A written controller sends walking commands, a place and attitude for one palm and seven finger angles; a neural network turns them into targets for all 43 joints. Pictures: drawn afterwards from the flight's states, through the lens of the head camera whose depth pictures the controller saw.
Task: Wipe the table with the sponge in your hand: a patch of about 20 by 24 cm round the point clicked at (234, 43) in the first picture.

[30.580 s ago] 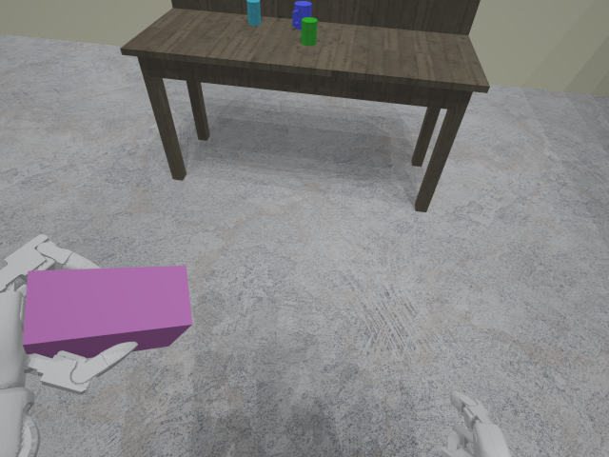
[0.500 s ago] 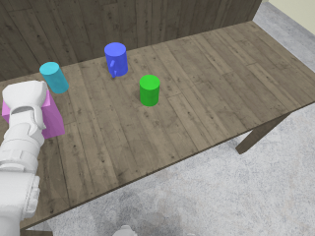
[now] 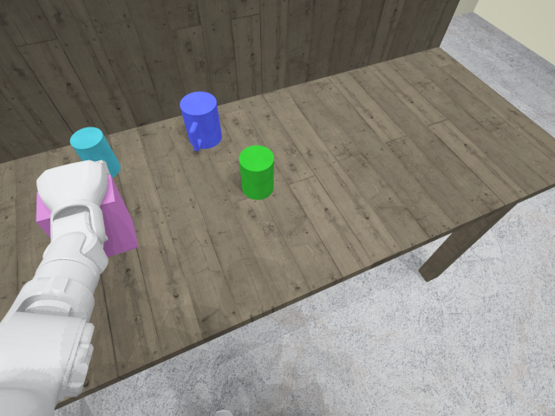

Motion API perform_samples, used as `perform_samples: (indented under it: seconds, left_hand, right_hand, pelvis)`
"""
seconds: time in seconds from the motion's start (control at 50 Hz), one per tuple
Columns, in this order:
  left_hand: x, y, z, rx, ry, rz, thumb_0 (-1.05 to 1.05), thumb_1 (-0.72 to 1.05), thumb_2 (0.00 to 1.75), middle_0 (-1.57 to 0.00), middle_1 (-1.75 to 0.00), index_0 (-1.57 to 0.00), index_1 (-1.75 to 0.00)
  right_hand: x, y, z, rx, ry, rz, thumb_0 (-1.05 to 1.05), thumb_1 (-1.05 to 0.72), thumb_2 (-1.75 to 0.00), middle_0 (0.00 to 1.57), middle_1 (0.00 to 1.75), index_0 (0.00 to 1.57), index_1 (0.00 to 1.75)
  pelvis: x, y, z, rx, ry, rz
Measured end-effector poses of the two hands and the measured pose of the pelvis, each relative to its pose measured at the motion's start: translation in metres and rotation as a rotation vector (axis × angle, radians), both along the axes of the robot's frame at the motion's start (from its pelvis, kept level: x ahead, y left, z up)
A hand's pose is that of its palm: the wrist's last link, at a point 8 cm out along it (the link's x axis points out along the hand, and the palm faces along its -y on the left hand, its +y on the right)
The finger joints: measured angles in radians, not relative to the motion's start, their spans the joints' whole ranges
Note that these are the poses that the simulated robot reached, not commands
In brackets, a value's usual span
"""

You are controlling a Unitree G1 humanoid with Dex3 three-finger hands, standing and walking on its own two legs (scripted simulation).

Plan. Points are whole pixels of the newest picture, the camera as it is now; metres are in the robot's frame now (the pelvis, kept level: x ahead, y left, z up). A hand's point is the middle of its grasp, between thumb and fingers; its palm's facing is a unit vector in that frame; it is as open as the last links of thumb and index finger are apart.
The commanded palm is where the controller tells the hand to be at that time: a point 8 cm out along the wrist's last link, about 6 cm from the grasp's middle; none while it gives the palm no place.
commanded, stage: wipe back along the middle lane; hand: left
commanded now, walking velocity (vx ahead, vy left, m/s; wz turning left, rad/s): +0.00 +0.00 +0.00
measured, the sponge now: (97, 230) +0.41 +0.31 -0.04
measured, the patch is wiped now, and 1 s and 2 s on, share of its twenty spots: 0.40 0.70 0.85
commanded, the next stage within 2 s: slide across to the third lane in 1.40 s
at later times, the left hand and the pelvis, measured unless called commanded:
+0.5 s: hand (96, 230) +0.38 +0.29 +0.01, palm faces -0.07 +0.01 -1.00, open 9.8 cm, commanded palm +0.34 +0.26 +0.04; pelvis +0.00 +0.00 +0.00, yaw +1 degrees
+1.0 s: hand (99, 262) +0.33 +0.26 +0.02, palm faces -0.04 +0.00 -1.00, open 9.8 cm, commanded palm +0.28 +0.24 +0.04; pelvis +0.00 +0.00 +0.01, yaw +1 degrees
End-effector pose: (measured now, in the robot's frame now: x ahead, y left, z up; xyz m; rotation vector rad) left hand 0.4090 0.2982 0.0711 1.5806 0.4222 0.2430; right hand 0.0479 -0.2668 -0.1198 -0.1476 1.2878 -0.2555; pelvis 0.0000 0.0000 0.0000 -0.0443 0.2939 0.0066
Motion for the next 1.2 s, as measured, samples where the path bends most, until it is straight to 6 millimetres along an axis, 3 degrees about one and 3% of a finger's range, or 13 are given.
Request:
perform_samples:
  seconds: [0.16, 0.54, 1.2]
  left_hand:
    - [-0.016, -0.009, -0.001, 0.007, -0.021, -0.010, 0.00, -0.47, 1.06, -0.75, -1.36, -0.76, -1.37]
    - [-0.046, -0.024, -0.002, 0.000, -0.047, -0.007, -0.01, -0.46, 1.06, -0.74, -1.36, -0.75, -1.37]
    - [-0.119, -0.052, -0.001, -0.023, -0.084, 0.007, 0.00, -0.46, 1.06, -0.72, -1.37, -0.74, -1.38]
  right_hand:
    - [0.005, -0.001, 0.000, 0.011, -0.012, 0.004, 0.00, -0.91, -0.90, 0.20, 0.30, 0.20, 0.30]
    - [0.061, 0.015, 0.007, 0.044, -0.162, 0.073, 0.00, -0.91, -0.90, 0.20, 0.30, 0.20, 0.30]
    - [0.119, 0.024, 0.025, 0.080, -0.357, 0.160, 0.01, -0.91, -0.90, 0.20, 0.30, 0.20, 0.30]
  pelvis:
    - [0.000, -0.001, 0.002, 0.005, -0.024, 0.004]
    - [-0.002, -0.001, 0.004, 0.012, -0.066, 0.011]
    - [-0.003, -0.010, 0.007, 0.026, -0.152, 0.022]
